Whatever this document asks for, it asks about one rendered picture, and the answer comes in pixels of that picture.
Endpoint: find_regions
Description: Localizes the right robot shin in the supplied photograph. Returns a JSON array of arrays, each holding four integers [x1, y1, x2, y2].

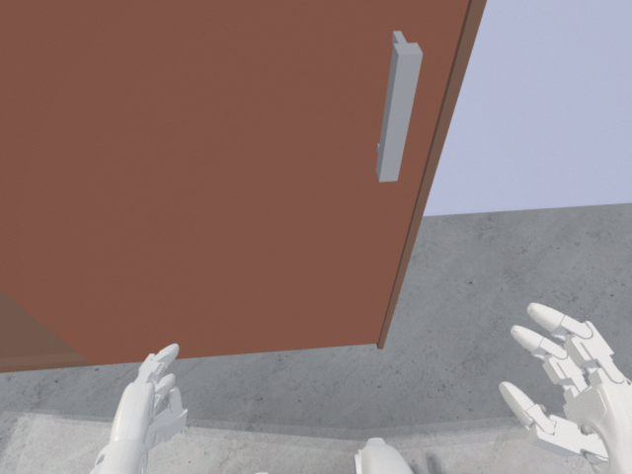
[[366, 438, 385, 446]]

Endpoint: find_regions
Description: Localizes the robot left forearm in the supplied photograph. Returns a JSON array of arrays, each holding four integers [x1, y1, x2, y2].
[[90, 439, 148, 474]]

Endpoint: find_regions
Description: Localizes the right robot thigh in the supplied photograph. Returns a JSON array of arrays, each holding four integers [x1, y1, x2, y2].
[[354, 444, 414, 474]]

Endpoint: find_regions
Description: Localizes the wardrobe door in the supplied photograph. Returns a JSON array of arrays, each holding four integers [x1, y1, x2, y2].
[[0, 0, 469, 365], [0, 290, 77, 358]]

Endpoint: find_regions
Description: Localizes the robot right hand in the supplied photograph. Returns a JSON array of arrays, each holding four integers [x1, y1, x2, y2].
[[499, 303, 632, 474]]

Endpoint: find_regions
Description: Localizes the handle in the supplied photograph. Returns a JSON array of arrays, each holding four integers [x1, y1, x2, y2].
[[376, 31, 423, 182]]

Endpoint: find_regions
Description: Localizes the robot left hand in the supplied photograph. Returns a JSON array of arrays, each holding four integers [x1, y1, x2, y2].
[[109, 344, 188, 451]]

